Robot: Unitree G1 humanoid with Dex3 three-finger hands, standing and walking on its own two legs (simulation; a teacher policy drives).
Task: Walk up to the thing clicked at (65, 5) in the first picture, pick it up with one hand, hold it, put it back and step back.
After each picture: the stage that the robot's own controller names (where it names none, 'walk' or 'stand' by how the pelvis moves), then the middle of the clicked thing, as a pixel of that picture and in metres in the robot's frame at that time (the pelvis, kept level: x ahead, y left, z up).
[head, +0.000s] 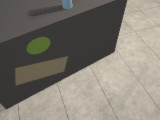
stand; out of the picture +1.07 +0.11 +0.01
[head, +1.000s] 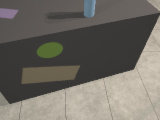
walk; out of the picture +0.96 +0.01 +0.02
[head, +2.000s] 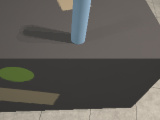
walk; (80, 18) +0.63 +0.06 +0.05
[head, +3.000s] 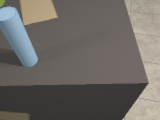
stand; (19, 41) +0.49 +0.26 +0.05
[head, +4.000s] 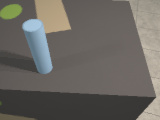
walk; (39, 49) +0.50 +0.20 +0.01
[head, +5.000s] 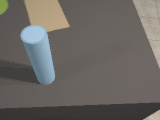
stand; (41, 59) +0.40 +0.16 +0.02
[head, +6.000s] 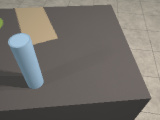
stand; (28, 64) +0.43 +0.23 +0.01
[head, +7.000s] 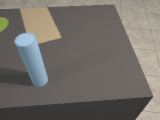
stand; (33, 62) +0.45 +0.22 +0.00
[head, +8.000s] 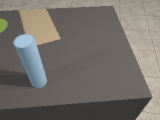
stand; (32, 64) +0.44 +0.22 +0.00
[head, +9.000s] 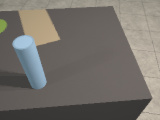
stand; (32, 65) +0.44 +0.22 +0.00
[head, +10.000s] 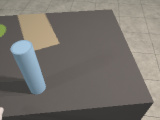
rise first; (31, 70) +0.42 +0.23 +0.01
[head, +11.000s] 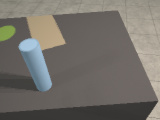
go down; (37, 67) +0.44 +0.22 +0.01
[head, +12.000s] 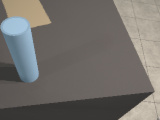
go down; (23, 55) +0.42 +0.20 +0.05
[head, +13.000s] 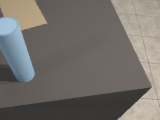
approach; (17, 55) +0.43 +0.21 +0.05
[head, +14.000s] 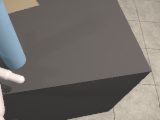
close in; (4, 38) +0.45 +0.22 +0.09
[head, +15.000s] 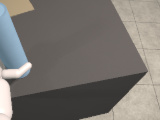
lift; (8, 47) +0.42 +0.20 +0.09
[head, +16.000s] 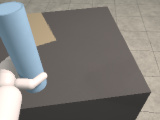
lift; (24, 53) +0.34 +0.17 +0.20
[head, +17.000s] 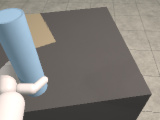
hold; (24, 59) +0.33 +0.17 +0.18
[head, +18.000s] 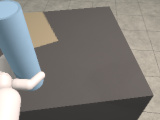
hold; (20, 54) +0.32 +0.18 +0.20
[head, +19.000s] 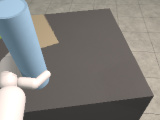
crouch; (26, 52) +0.32 +0.15 +0.22
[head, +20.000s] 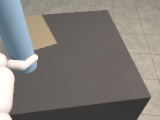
crouch; (15, 36) +0.38 +0.19 +0.22
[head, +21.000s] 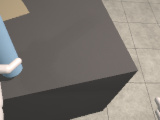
lower; out of the picture +0.45 +0.22 +0.07
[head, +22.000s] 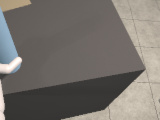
lower; out of the picture +0.44 +0.22 +0.09
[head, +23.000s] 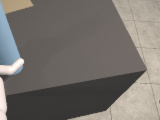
lower; (1, 42) +0.44 +0.22 +0.09
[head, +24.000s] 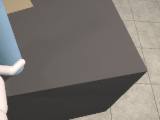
lower; (2, 43) +0.43 +0.21 +0.09
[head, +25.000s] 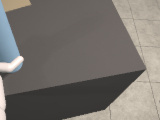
loosen; (0, 39) +0.44 +0.21 +0.09
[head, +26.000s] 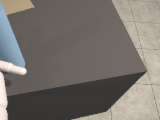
withdraw; (3, 43) +0.44 +0.21 +0.08
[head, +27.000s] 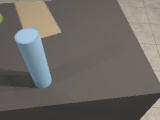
sink last; (36, 62) +0.41 +0.19 +0.05
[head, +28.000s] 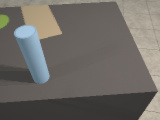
stand; (34, 57) +0.44 +0.22 +0.05
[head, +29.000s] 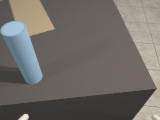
stand; (25, 56) +0.43 +0.22 +0.07
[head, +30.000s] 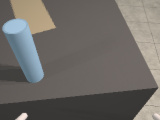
stand; (27, 55) +0.43 +0.22 +0.07
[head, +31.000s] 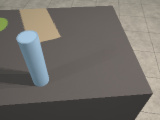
stand; (35, 61) +0.45 +0.21 +0.02
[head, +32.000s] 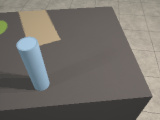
stand; (35, 66) +0.43 +0.21 +0.00
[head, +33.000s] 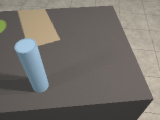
stand; (34, 68) +0.42 +0.21 +0.00
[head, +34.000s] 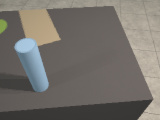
stand; (34, 68) +0.42 +0.21 +0.00
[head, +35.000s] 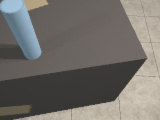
walk; (24, 33) +0.50 +0.22 +0.03
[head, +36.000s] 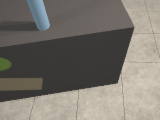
walk; (36, 6) +0.74 +0.26 +0.02
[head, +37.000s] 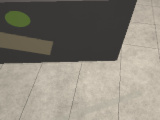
stand; out of the picture +1.06 +0.17 +0.03
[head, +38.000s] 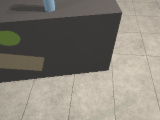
stand; out of the picture +1.01 +0.24 +0.01
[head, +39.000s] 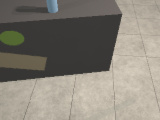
stand; out of the picture +1.05 +0.22 +0.00
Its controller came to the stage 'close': yes
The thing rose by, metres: 0.22
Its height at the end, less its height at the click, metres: +0.00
